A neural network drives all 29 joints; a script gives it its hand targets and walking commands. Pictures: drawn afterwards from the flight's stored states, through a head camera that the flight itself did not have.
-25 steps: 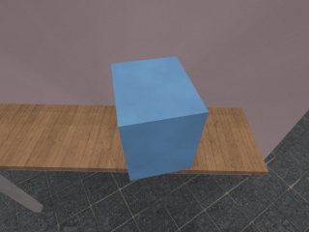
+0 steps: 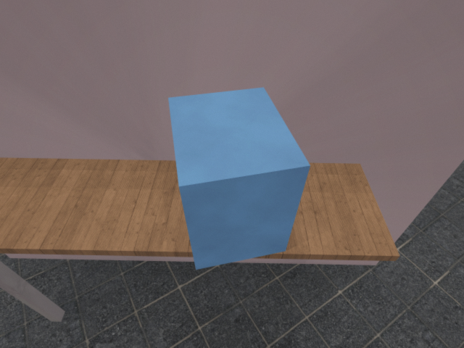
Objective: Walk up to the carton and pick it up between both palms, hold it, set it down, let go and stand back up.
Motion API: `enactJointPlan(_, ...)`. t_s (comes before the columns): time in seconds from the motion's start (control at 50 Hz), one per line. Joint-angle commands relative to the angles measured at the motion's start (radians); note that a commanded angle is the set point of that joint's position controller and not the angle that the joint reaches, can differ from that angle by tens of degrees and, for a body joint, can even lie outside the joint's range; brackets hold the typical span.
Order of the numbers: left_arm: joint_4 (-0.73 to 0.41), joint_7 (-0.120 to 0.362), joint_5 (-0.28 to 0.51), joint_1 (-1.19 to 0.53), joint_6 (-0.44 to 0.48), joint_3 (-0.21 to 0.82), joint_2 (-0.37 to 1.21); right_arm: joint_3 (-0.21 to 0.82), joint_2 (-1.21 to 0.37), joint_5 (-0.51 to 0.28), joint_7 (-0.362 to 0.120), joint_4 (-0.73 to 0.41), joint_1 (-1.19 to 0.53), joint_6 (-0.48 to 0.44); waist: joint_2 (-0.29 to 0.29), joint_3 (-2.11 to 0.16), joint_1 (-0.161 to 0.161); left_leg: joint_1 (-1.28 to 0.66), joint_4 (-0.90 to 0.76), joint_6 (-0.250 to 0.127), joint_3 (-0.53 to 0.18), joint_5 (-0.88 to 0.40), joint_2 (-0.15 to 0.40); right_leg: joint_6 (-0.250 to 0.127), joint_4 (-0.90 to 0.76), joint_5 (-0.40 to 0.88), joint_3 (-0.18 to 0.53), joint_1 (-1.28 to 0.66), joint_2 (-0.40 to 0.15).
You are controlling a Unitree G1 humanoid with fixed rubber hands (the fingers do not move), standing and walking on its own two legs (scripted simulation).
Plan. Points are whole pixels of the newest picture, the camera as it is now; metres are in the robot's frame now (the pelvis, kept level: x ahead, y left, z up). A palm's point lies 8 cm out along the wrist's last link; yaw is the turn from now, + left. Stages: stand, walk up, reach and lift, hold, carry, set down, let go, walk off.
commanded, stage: stand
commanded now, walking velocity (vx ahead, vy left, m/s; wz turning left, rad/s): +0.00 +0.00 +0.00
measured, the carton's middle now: (229, 178) +0.47 +0.05 +0.03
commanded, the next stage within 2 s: none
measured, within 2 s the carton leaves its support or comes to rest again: neither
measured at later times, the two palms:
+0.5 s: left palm out of the picture +0.04 +0.26 -0.13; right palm out of the picture +0.07 -0.24 -0.12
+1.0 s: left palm out of the picture +0.04 +0.26 -0.13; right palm out of the picture +0.07 -0.24 -0.12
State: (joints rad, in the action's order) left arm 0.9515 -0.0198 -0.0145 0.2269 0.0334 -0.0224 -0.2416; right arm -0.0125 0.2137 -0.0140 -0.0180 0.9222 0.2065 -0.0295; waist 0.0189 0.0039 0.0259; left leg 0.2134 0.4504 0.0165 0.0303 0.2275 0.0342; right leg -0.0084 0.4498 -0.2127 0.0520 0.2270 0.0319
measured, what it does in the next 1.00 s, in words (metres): stands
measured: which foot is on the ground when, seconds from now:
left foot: down 0.00-1.00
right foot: down 0.00-1.00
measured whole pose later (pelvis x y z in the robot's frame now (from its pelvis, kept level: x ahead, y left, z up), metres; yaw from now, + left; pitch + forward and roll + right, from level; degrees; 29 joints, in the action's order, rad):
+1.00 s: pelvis -0.01 +0.00 +0.00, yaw +0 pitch -1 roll +0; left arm 1.01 -0.02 -0.01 0.23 0.03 -0.02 -0.24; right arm -0.01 0.21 -0.01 -0.02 0.99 0.19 -0.03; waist 0.02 0.00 0.02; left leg 0.21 0.45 0.02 0.03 0.22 0.03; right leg -0.01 0.45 -0.20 0.05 0.22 0.03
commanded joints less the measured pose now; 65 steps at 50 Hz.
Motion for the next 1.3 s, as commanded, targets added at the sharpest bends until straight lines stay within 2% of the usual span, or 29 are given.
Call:
enactJointPlan(0.0,-0.018,0.012,-0.007,-0.031,0.048,-0.052,-0.267,-0.061,0.273,0.04,0.023,-0.025,-0.047,-0.015,0.013,-0.076,-0.024,-0.087,-0.067,-0.064,-0.105,-0.089,0.084,-0.024,-0.161,0.087,0.098,-0.02,-0.142)
enactJointPlan(0.04,-0.01,0.01,-0.008,-0.04,0.048,-0.051,-0.268,-0.059,0.277,0.036,0.026,-0.013,-0.036,-0.019,-0.002,-0.087,-0.034,-0.083,-0.066,-0.067,-0.094,-0.103,0.078,-0.02,-0.156,0.101,0.106,-0.043,-0.139)
enactJointPlan(0.06,-0.001,0.013,-0.004,-0.032,0.044,-0.055,-0.26,-0.057,0.281,0.041,0.028,0.0,-0.043,-0.018,-0.03,-0.11,-0.012,-0.104,-0.056,-0.069,-0.099,-0.116,0.085,-0.031,-0.151,0.103,0.122,-0.041,-0.142)
enactJointPlan(0.08,-0.001,0.011,-0.005,-0.038,0.043,-0.048,-0.271,-0.062,0.286,0.038,0.023,-0.002,-0.051,-0.019,-0.035,-0.104,-0.027,-0.095,-0.054,-0.071,-0.103,-0.092,0.085,-0.03,-0.153,0.113,0.115,-0.044,-0.141)
enactJointPlan(0.1,-0.001,0.01,-0.004,-0.05,0.042,-0.048,-0.265,-0.067,0.286,0.039,0.026,-0.017,-0.043,-0.021,-0.004,-0.097,-0.035,-0.093,-0.071,-0.063,-0.094,-0.08,0.078,-0.019,-0.145,0.089,0.103,-0.05,-0.137)
enactJointPlan(0.2,0.013,0.014,0.005,-0.027,0.039,-0.053,-0.277,-0.058,0.29,0.038,0.027,0.007,-0.04,-0.022,-0.019,-0.045,-0.011,-0.063,-0.072,-0.07,-0.105,-0.085,0.085,-0.028,-0.164,0.024,0.109,-0.015,-0.135)
enactJointPlan(0.28,0.02,0.011,-0.004,-0.047,0.039,-0.049,-0.268,-0.068,0.297,0.042,0.018,0.009,-0.039,-0.013,-0.005,-0.054,-0.021,-0.079,-0.056,-0.07,-0.103,-0.046,0.076,-0.03,-0.189,-0.021,0.13,0.012,-0.143)
enactJointPlan(0.3,0.028,0.011,-0.004,-0.026,0.045,-0.046,-0.264,-0.062,0.284,0.04,0.02,0.024,-0.023,-0.012,-0.036,-0.038,-0.027,-0.091,-0.078,-0.066,-0.103,-0.028,0.08,-0.027,-0.176,-0.002,0.129,0.023,-0.143)
enactJointPlan(0.32,0.028,0.012,-0.003,-0.024,0.045,-0.051,-0.266,-0.06,0.268,0.038,0.022,0.025,-0.019,-0.018,0.004,-0.048,-0.025,-0.088,-0.081,-0.072,-0.11,-0.035,0.081,-0.023,-0.175,-0.026,0.131,0.008,-0.136)
enactJointPlan(0.34,0.029,0.014,-0.008,-0.028,0.044,-0.049,-0.262,-0.066,0.289,0.046,0.019,0.01,-0.049,-0.02,-0.044,-0.032,-0.027,-0.079,-0.061,-0.071,-0.104,-0.038,0.082,-0.032,-0.193,-0.007,0.132,0.028,-0.134)
enactJointPlan(0.38,0.029,0.015,-0.007,-0.038,0.042,-0.049,-0.264,-0.066,0.299,0.037,0.021,0.02,-0.06,-0.018,-0.037,-0.035,-0.013,-0.08,-0.065,-0.068,-0.103,-0.056,0.083,-0.029,-0.185,0.022,0.132,0.006,-0.139)
enactJointPlan(0.4,0.037,0.014,-0.004,-0.037,0.044,-0.049,-0.266,-0.068,0.29,0.037,0.021,0.021,-0.035,-0.016,-0.013,-0.075,-0.041,-0.094,-0.074,-0.068,-0.101,-0.055,0.085,-0.021,-0.173,0.057,0.122,-0.012,-0.141)
enactJointPlan(0.42,0.035,0.011,0.0,-0.044,0.042,-0.052,-0.28,-0.062,0.296,0.039,0.02,0.029,-0.05,-0.018,-0.031,-0.064,-0.023,-0.081,-0.072,-0.066,-0.096,-0.056,0.078,-0.025,-0.179,0.015,0.126,-0.012,-0.135)
enactJointPlan(0.44,0.034,0.011,-0.006,-0.047,0.042,-0.049,-0.271,-0.065,0.296,0.045,0.021,0.02,-0.048,-0.017,0.008,-0.048,-0.025,-0.071,-0.082,-0.068,-0.106,-0.058,0.081,-0.031,-0.171,0.019,0.127,-0.026,-0.137)
enactJointPlan(0.52,0.041,0.013,-0.004,-0.022,0.036,-0.054,-0.276,-0.058,0.292,0.028,0.023,0.033,-0.038,-0.022,-0.056,-0.063,-0.018,-0.085,-0.071,-0.067,-0.104,-0.067,0.088,-0.033,-0.158,0.09,0.126,-0.029,-0.149)
enactJointPlan(0.64,0.039,0.011,-0.002,-0.04,0.04,-0.051,-0.274,-0.06,0.29,0.028,0.023,0.035,-0.049,-0.017,-0.012,-0.074,-0.039,-0.084,-0.075,-0.061,-0.111,-0.067,0.083,-0.031,-0.161,0.086,0.114,-0.028,-0.143)
enactJointPlan(0.76,0.037,0.009,-0.002,-0.034,0.04,-0.043,-0.26,-0.072,0.313,0.035,0.018,0.049,-0.062,-0.012,-0.062,-0.053,-0.028,-0.06,-0.079,-0.061,-0.112,-0.028,0.088,-0.03,-0.167,0.077,0.116,-0.025,-0.148)
enactJointPlan(0.84,0.04,0.009,-0.005,-0.046,0.038,-0.053,-0.275,-0.053,0.283,0.029,0.024,0.049,-0.064,-0.014,0.01,-0.035,-0.019,-0.078,-0.082,-0.063,-0.1,-0.068,0.081,-0.024,-0.176,0.041,0.124,0.003,-0.143)
enactJointPlan(0.86,0.041,0.01,0.0,-0.042,0.041,-0.052,-0.266,-0.054,0.295,0.03,0.025,0.048,-0.06,-0.018,-0.054,-0.033,-0.026,-0.087,-0.076,-0.067,-0.099,-0.067,0.081,-0.029,-0.195,0.028,0.142,0.009,-0.148)
enactJointPlan(0.88,0.046,0.011,-0.002,-0.036,0.04,-0.045,-0.28,-0.059,0.296,0.026,0.022,0.054,-0.054,-0.019,-0.03,-0.062,-0.037,-0.106,-0.081,-0.061,-0.101,-0.063,0.082,-0.03,-0.177,0.051,0.126,0.004,-0.147)
enactJointPlan(0.92,0.048,0.007,-0.002,-0.045,0.042,-0.05,-0.271,-0.057,0.288,0.031,0.022,0.04,-0.08,-0.016,-0.058,-0.061,-0.036,-0.068,-0.082,-0.071,-0.113,-0.095,0.087,-0.032,-0.165,0.096,0.111,-0.039,-0.142)
enactJointPlan(0.96,0.053,0.009,-0.005,-0.031,0.041,-0.051,-0.272,-0.058,0.289,0.027,0.022,0.054,-0.063,-0.016,-0.016,-0.047,-0.025,-0.069,-0.09,-0.061,-0.103,-0.059,0.073,-0.03,-0.172,0.044,0.119,-0.034,-0.143)
enactJointPlan(1.06,0.06,0.007,0.005,-0.029,0.037,-0.046,-0.278,-0.063,0.303,0.03,0.02,0.063,-0.051,-0.015,-0.047,-0.053,-0.032,-0.08,-0.093,-0.063,-0.11,-0.061,0.082,-0.033,-0.169,0.057,0.126,-0.035,-0.154)
enactJointPlan(1.1,0.054,0.01,0.005,-0.037,0.038,-0.048,-0.278,-0.058,0.291,0.025,0.024,0.066,-0.042,-0.015,-0.005,-0.027,-0.027,-0.068,-0.084,-0.064,-0.115,-0.064,0.083,-0.037,-0.181,0.04,0.134,-0.021,-0.144)
enactJointPlan(1.12,0.056,0.009,0.003,-0.024,0.036,-0.04,-0.251,-0.062,0.304,0.029,0.022,0.066,-0.063,-0.017,-0.052,-0.054,-0.03,-0.086,-0.077,-0.064,-0.106,-0.055,0.084,-0.038,-0.177,0.069,0.129,-0.024,-0.153)
enactJointPlan(1.14,0.063,0.007,-0.003,-0.044,0.037,-0.044,-0.272,-0.052,0.281,0.028,0.024,0.064,-0.071,-0.016,-0.02,-0.037,-0.039,-0.077,-0.086,-0.067,-0.112,-0.063,0.086,-0.041,-0.177,0.065,0.127,-0.013,-0.145)
enactJointPlan(1.22,0.062,0.009,-0.003,-0.053,0.039,-0.048,-0.276,-0.051,0.278,0.032,0.022,0.059,-0.079,-0.014,-0.059,-0.057,-0.045,-0.07,-0.098,-0.071,-0.114,-0.049,0.095,-0.042,-0.172,0.077,0.128,-0.038,-0.156)
enactJointPlan(1.26,0.059,0.007,0.003,-0.042,0.037,-0.049,-0.273,-0.052,0.288,0.032,0.021,0.071,-0.093,-0.015,-0.07,-0.058,-0.019,-0.055,-0.101,-0.069,-0.109,-0.053,0.083,-0.044,-0.164,0.071,0.134,-0.048,-0.152)
enactJointPlan(1.28,0.072,0.011,0.001,-0.026,0.04,-0.042,-0.255,-0.044,0.27,0.033,0.024,0.086,-0.074,-0.02,-0.036,-0.05,-0.026,-0.065,-0.103,-0.075,-0.126,-0.057,0.098,-0.044,-0.162,0.082,0.127,-0.044,-0.15)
